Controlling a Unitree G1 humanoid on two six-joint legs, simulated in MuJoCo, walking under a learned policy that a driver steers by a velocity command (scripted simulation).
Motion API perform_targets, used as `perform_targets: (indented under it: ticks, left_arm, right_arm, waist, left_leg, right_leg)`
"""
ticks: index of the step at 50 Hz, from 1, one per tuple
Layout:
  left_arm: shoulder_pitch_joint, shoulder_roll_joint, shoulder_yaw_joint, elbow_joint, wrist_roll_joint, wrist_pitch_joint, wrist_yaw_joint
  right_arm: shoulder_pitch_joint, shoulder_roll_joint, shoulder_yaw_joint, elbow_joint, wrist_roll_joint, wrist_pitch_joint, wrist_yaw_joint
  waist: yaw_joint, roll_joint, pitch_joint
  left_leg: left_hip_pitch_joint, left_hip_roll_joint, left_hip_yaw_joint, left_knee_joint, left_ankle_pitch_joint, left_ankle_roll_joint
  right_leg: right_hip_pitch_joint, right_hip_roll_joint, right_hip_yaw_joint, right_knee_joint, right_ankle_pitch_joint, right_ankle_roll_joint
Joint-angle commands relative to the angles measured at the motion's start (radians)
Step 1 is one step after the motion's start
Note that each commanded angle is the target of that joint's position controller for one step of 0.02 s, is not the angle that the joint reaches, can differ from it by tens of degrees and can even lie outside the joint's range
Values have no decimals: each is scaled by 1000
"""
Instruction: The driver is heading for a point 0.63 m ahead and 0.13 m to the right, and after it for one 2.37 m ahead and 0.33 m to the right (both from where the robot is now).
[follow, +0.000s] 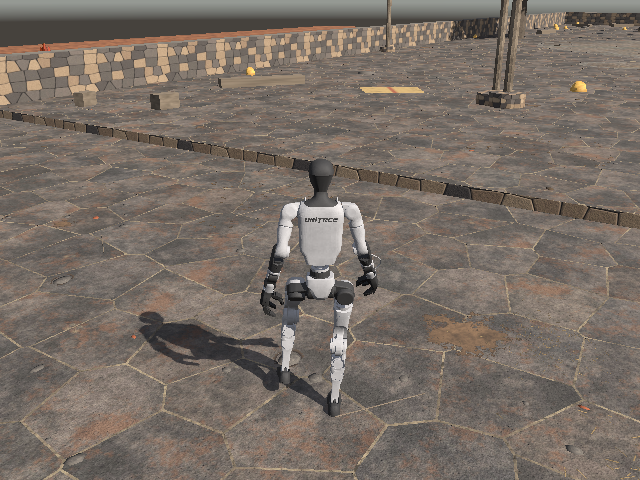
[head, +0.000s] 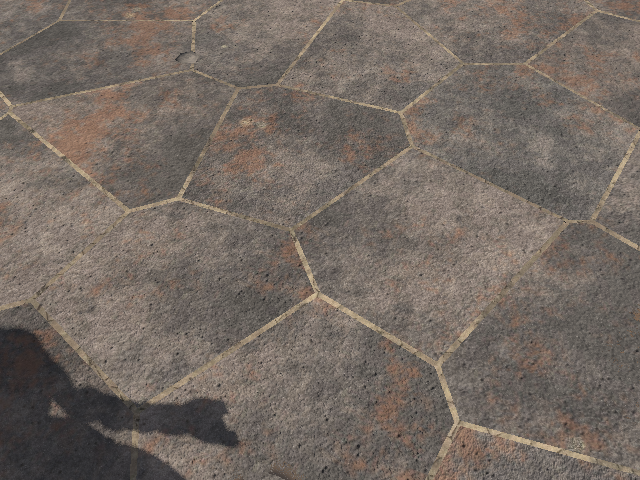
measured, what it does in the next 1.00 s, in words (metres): walks ahead, turning right: left foot, then right foot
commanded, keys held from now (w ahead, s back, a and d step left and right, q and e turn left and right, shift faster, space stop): w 0.14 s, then w+e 0.62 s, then e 0.20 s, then q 0.04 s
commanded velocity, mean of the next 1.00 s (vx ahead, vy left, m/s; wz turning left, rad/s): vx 0.45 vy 0.00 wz -0.37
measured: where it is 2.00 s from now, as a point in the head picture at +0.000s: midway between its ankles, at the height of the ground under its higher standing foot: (391, 423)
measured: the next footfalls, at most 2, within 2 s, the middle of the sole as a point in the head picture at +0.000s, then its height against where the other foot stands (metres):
left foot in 0.26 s outside the picture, level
right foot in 0.80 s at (420, 449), level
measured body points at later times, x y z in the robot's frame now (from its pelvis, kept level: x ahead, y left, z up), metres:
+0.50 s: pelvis +0.29 +0.07 +0.00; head +0.31 +0.07 +0.45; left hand +0.42 +0.33 -0.13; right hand +0.31 -0.20 -0.13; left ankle +0.31 +0.16 -0.75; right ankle +0.32 -0.10 -0.66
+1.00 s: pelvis +0.53 -0.05 -0.01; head +0.58 -0.08 +0.43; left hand +0.76 +0.16 -0.12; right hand +0.55 -0.36 -0.13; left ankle +0.59 +0.12 -0.65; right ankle +0.56 -0.12 -0.75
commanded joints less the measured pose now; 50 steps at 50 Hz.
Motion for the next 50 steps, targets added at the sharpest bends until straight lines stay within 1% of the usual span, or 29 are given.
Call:
perform_targets:
  ticks: [1,4,8,10,11,12,13,14,15,16,17,18,19,21,25,30,33,35,38,39,40,41,42,43,44,45,46,47,50]
  left_arm:
    - [-15,152,23,-56,-7,-10,17]
    - [50,157,24,-33,-15,-4,21]
    - [114,164,31,-4,-19,19,24]
    - [101,178,37,-6,-23,29,28]
    - [77,193,42,-15,-23,32,28]
    - [48,191,40,-26,-22,36,27]
    - [27,160,26,-48,-13,34,25]
    - [113,55,-1,-71,-9,20,19]
    - [147,41,-9,-55,-29,-1,15]
    - [69,145,21,-69,-57,-10,16]
    - [-3,157,26,-92,-60,-11,21]
    - [-40,142,31,-99,-51,-6,28]
    - [-32,129,41,-94,-43,10,32]
    - [10,69,38,-89,-44,41,29]
    - [-73,73,49,-140,-33,64,29]
    - [-239,56,38,-203,-23,52,-4]
    - [-338,50,29,-253,-24,52,-25]
    - [-372,57,28,-285,-27,54,-38]
    - [-302,109,52,-304,-30,59,-48]
    - [-184,150,75,-281,-32,59,-47]
    - [-28,217,110,-243,-28,58,-32]
    - [40,324,132,-227,-18,63,-6]
    - [-17,372,129,-279,0,54,-12]
    - [4,291,104,-290,0,50,-20]
    - [-47,245,92,-292,-7,42,-19]
    - [-113,214,85,-301,-23,38,-18]
    - [-163,184,77,-314,-27,41,-11]
    - [-184,179,73,-325,-12,44,-6]
    - [-183,191,73,-324,1,39,5]
  right_arm:
    - [-55,-32,-3,-56,-2,-11,9]
    - [-156,-22,8,-85,6,-15,23]
    - [-258,-28,18,-135,12,-28,50]
    - [-229,-53,11,-142,15,-37,58]
    - [-169,-80,0,-130,14,-42,58]
    - [-39,-118,-20,-94,13,-46,53]
    - [164,-181,-46,-43,3,-49,43]
    - [319,-280,-71,-16,-22,-42,32]
    - [334,-225,-52,-9,-17,-35,32]
    - [257,-152,-29,-19,-8,-35,30]
    - [173,-111,-17,-37,-5,-35,27]
    - [103,-81,-8,-39,-10,-38,31]
    - [61,-50,1,-38,-17,-44,34]
    - [43,-44,-1,-24,-24,-47,36]
    - [69,-86,-15,0,-29,-49,16]
    - [118,-124,-23,8,-21,-37,-7]
    - [181,-142,-30,25,-9,-19,-11]
    - [198,-155,-37,29,1,-4,-10]
    - [163,-199,-49,10,12,16,-15]
    - [139,-208,-51,0,13,27,-17]
    - [128,-202,-47,-11,15,30,-19]
    - [153,-116,-21,-50,-29,17,-15]
    - [239,-50,7,-89,-22,-19,0]
    - [115,-137,-12,-99,16,-45,10]
    - [60,-131,-10,-123,32,-51,9]
    - [60,-125,-12,-103,14,-46,-3]
    - [62,-142,-23,-101,-5,-33,-13]
    - [72,-148,-29,-105,-9,-14,-15]
    - [121,-104,-22,-100,-13,20,-19]
  waist:
    - [-21,-83,63]
    - [15,-79,85]
    - [36,-81,111]
    - [-1,-103,92]
    - [-40,-125,54]
    - [-112,-129,-25]
    - [-196,-111,-169]
    - [-187,87,-349]
    - [-180,227,-463]
    - [-176,153,-309]
    - [-152,99,-184]
    - [-119,38,-102]
    - [-83,50,-55]
    - [-45,67,-19]
    - [-36,26,38]
    - [-81,1,76]
    - [-116,-14,108]
    - [-117,-3,113]
    - [-46,51,33]
    - [24,55,-23]
    - [103,22,-105]
    - [65,-202,-189]
    - [-22,-317,-384]
    - [50,-126,-392]
    - [30,-103,-268]
    - [-13,-12,-165]
    - [-44,-18,-120]
    - [-70,-37,-109]
    - [-99,-61,-125]
  left_leg:
    - [1,-13,17,-165,157,-11]
    - [8,-40,41,-280,184,-11]
    - [-24,-63,43,-369,83,8]
    - [55,-86,44,-411,5,27]
    - [164,-116,63,-421,-29,39]
    - [355,-147,88,-441,-20,61]
    - [677,-78,24,-387,10,108]
    - [1107,196,-359,-403,-100,227]
    - [1179,299,-670,-553,-189,287]
    - [1054,260,-541,-577,-236,232]
    - [895,227,-381,-601,-205,188]
    - [738,188,-278,-650,-162,165]
    - [636,146,-184,-692,-125,143]
    - [531,120,-77,-746,-79,141]
    - [528,116,62,-784,42,152]
    - [591,102,192,-797,78,127]
    - [708,135,226,-764,113,123]
    - [783,156,246,-715,195,112]
    - [821,158,289,-519,655,81]
    - [797,134,303,-341,787,60]
    - [683,83,317,-96,701,11]
    - [373,-6,302,251,-13,-50]
    - [64,-211,102,566,-635,-99]
    - [2,-156,-42,593,-592,-75]
    - [-34,-119,-27,534,-506,-55]
    - [-8,-74,-21,449,-435,-57]
    - [43,-49,-19,383,-395,-61]
    - [114,-40,-24,357,-373,-62]
    - [153,-55,0,241,-300,-84]
  right_leg:
    - [-56,-262,155,-140,148,-116]
    - [13,-271,136,-130,145,-109]
    - [156,-329,153,-53,214,-110]
    - [184,-348,178,9,316,-97]
    - [176,-341,180,69,456,-88]
    - [141,-302,156,203,601,-67]
    - [-19,-244,122,440,530,-34]
    - [-417,-95,47,838,128,42]
    - [-570,-32,169,1045,-412,50]
    - [-654,-96,211,1123,-374,39]
    - [-669,-152,173,1111,-286,30]
    - [-625,-189,161,1053,-208,30]
    - [-569,-219,167,1001,-157,26]
    - [-500,-237,162,969,-113,25]
    - [-608,-238,180,853,39,42]
    - [-604,-216,95,571,229,46]
    - [-647,-206,56,478,198,30]
    - [-653,-191,26,443,121,11]
    - [-469,-99,-62,432,-32,-43]
    - [-323,-47,-85,398,-38,-68]
    - [-73,-15,-57,303,86,-104]
    - [216,-231,262,325,390,-169]
    - [473,-467,814,193,436,-402]
    - [454,-438,729,151,531,-345]
    - [337,-400,557,167,592,-301]
    - [180,-342,443,159,591,-250]
    - [55,-311,382,136,574,-227]
    - [-39,-293,359,116,598,-218]
    - [-110,-271,270,101,730,-214]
